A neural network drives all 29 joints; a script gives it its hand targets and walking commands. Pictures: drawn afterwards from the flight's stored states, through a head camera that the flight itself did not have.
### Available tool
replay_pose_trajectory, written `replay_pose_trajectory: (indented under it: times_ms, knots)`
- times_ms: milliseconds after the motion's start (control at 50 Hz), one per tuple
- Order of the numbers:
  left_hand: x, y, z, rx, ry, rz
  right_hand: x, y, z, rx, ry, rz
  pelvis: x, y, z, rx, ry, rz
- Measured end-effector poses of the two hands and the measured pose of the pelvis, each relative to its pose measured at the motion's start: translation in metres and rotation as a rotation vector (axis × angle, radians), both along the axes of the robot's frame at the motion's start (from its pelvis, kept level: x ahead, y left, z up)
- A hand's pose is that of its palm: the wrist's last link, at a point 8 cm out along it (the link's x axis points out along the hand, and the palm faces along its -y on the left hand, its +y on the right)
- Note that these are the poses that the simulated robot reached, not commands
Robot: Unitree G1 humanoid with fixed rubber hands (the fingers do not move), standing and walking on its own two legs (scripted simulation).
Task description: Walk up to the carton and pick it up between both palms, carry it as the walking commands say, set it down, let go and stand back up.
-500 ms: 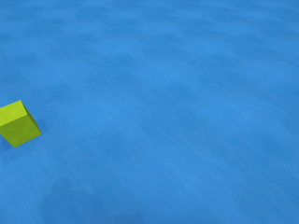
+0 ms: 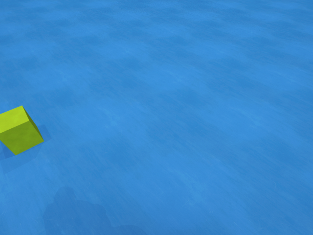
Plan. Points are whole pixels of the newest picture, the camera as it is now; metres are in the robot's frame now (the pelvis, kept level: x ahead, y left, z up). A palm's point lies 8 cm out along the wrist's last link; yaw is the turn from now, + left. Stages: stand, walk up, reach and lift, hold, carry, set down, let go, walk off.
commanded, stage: stand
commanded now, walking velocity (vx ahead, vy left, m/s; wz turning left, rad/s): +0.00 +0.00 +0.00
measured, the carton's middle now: (18, 130) +0.94 +1.06 -0.65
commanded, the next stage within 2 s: walk up in 0.18 s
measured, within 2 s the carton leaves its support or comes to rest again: neither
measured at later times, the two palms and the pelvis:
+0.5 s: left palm out of the picture -0.03 +0.24 -0.15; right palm out of the picture +0.00 -0.24 -0.16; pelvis -0.02 -0.01 -0.02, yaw +5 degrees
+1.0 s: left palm out of the picture +0.07 +0.37 -0.11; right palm out of the picture +0.07 -0.15 -0.12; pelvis +0.01 +0.09 +0.00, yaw +21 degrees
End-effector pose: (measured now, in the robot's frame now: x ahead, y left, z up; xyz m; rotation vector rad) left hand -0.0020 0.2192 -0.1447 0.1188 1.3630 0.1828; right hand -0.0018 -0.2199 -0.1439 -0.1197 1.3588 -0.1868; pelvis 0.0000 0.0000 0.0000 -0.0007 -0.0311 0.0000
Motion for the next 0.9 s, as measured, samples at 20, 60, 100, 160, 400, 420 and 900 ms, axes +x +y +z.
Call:
replay_pose_trajectory:
  times_ms: [20, 60, 100, 160, 400, 420, 900]
  knots:
    - [-0.002, -0.001, 0.0, -0.002, 0.006, 0.001, -0.002, 0.001, 0.0, 0.002, 0.006, -0.001, 0.0, 0.0, 0.0, 0.0, 0.0, 0.0]
    - [-0.005, -0.003, -0.001, -0.006, 0.017, 0.002, -0.005, 0.003, -0.001, 0.006, 0.017, -0.002, 0.0, 0.0, 0.0, 0.0, -0.001, 0.0]
    - [-0.008, -0.004, -0.001, -0.009, 0.026, 0.002, -0.008, 0.004, -0.001, 0.01, 0.027, -0.004, -0.001, 0.0, 0.0, 0.0, -0.001, 0.0]
    - [-0.012, -0.006, -0.002, -0.014, 0.039, 0.003, -0.013, 0.007, -0.002, 0.015, 0.04, -0.005, -0.001, 0.0, 0.0, 0.0, -0.002, 0.0]
    - [-0.024, -0.005, -0.005, -0.003, 0.069, 0.02, -0.023, 0.008, -0.005, 0.018, 0.073, 0.009, -0.006, 0.0, -0.002, -0.001, 0.006, 0.016]
    - [-0.024, 0.001, -0.006, 0.017, 0.058, 0.033, -0.021, 0.005, -0.007, 0.013, 0.072, 0.023, -0.009, -0.001, -0.005, -0.002, 0.008, 0.032]
    - [0.005, 0.121, 0.01, 0.088, -0.243, 0.202, 0.09, 0.061, 0.014, -0.022, -0.151, 0.325, -0.016, 0.067, -0.009, -0.013, 0.072, 0.32]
